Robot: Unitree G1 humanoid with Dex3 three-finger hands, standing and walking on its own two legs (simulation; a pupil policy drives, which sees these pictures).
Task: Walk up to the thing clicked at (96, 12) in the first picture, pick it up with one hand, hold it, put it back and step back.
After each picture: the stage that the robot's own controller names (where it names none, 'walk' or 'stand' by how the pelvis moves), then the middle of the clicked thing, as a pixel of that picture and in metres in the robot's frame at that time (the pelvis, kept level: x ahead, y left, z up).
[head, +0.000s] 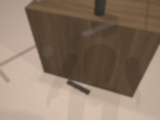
stand; out of the picture +0.94 -0.09 +0.08
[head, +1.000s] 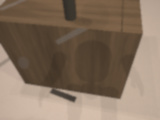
walk; out of the picture +0.82 +0.13 +0.09
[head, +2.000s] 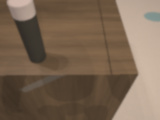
stand; (30, 34) +0.48 +0.22 +0.11
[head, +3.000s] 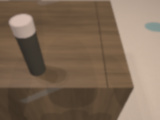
stand; (30, 49) +0.47 +0.21 +0.08
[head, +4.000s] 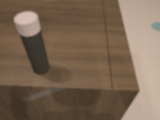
stand; (35, 47) +0.46 +0.20 +0.08
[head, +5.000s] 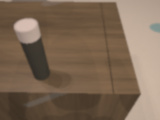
stand; (35, 53) +0.44 +0.20 +0.07
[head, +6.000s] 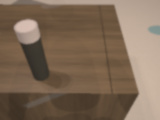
stand; (35, 54) +0.45 +0.20 +0.07
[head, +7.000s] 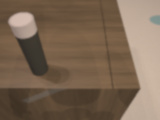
rise first; (32, 48) +0.45 +0.20 +0.08
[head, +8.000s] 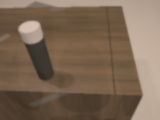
rise first; (39, 54) +0.45 +0.22 +0.08
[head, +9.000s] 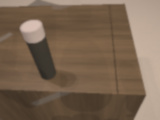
go down; (41, 53) +0.44 +0.21 +0.08
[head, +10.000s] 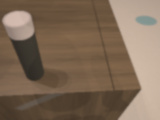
go down; (27, 51) +0.42 +0.19 +0.10
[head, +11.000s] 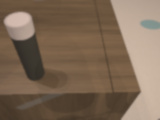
approach; (28, 51) +0.43 +0.19 +0.10
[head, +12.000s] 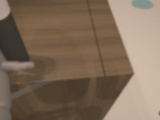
close; (7, 36) +0.45 +0.22 +0.13
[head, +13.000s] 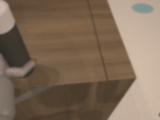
close; (11, 46) +0.41 +0.21 +0.13
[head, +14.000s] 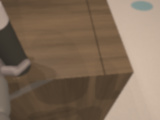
lift; (6, 44) +0.41 +0.21 +0.14
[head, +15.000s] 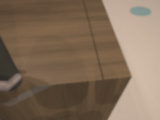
lift; out of the picture +0.37 +0.24 +0.13
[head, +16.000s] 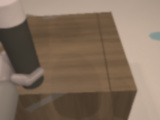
lift; (20, 49) +0.31 +0.18 +0.25
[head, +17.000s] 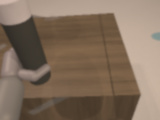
hold; (27, 45) +0.33 +0.16 +0.25
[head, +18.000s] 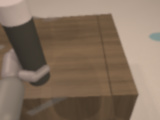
crouch; (27, 47) +0.33 +0.16 +0.24
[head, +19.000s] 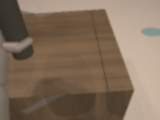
crouch; (10, 19) +0.43 +0.21 +0.26
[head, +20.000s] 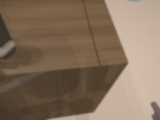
lower; out of the picture +0.48 +0.23 +0.14
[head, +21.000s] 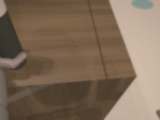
lower; (3, 35) +0.44 +0.22 +0.14
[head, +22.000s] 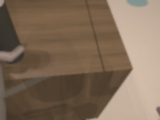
lower; (0, 28) +0.46 +0.22 +0.14
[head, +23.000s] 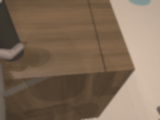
lower; (0, 25) +0.46 +0.22 +0.14
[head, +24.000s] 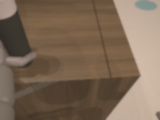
open; (12, 34) +0.44 +0.21 +0.14
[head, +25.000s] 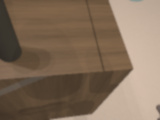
rise; out of the picture +0.45 +0.21 +0.15
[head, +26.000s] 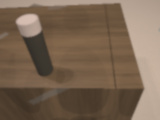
sink last; (37, 48) +0.46 +0.22 +0.11
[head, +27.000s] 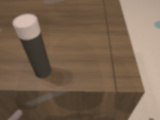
stand; (35, 50) +0.44 +0.21 +0.09
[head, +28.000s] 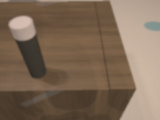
stand; (31, 51) +0.45 +0.21 +0.08
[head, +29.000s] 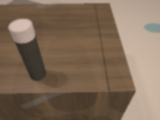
stand; (30, 53) +0.44 +0.22 +0.08
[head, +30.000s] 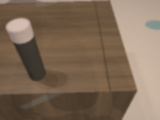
stand; (29, 53) +0.44 +0.22 +0.08
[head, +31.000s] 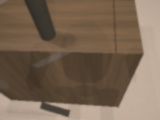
walk; (39, 12) +0.58 +0.20 +0.10
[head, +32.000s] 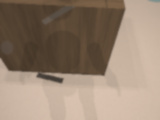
walk; out of the picture +0.93 +0.16 +0.09
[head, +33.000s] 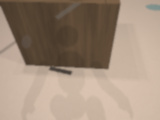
walk; out of the picture +1.19 +0.19 +0.09
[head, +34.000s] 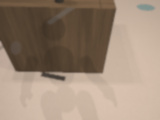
stand; out of the picture +1.10 +0.19 +0.08
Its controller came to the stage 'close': yes
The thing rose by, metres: 0.20
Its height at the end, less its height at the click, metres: +0.00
